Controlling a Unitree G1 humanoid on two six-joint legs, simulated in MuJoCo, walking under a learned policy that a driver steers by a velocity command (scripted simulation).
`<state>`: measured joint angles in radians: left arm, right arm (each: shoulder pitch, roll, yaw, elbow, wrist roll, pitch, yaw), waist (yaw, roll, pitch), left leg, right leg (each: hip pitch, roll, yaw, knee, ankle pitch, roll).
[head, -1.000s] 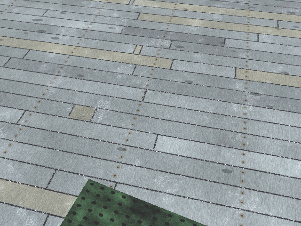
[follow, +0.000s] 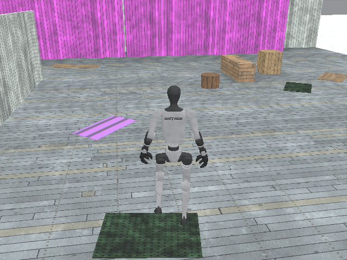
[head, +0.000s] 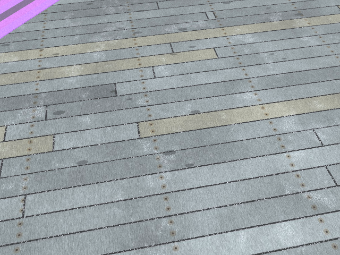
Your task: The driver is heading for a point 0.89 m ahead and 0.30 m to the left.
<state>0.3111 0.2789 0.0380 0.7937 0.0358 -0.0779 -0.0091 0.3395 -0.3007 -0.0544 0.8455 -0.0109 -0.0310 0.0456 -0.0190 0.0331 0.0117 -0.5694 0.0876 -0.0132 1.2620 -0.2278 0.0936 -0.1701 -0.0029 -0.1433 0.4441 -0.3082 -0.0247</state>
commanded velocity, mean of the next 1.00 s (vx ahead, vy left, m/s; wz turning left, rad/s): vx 0.91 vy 0.00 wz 0.85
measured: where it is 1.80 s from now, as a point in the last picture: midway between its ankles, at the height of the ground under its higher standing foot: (97, 151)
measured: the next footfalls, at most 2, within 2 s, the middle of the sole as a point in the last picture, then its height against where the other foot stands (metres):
left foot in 0.28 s outside the picture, level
right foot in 0.70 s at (150, 165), level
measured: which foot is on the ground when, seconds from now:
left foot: up 0.00-0.26, down 0.28-0.70, up 0.72-1.00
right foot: down 0.00-0.26, up 0.28-0.68, down 0.70-1.00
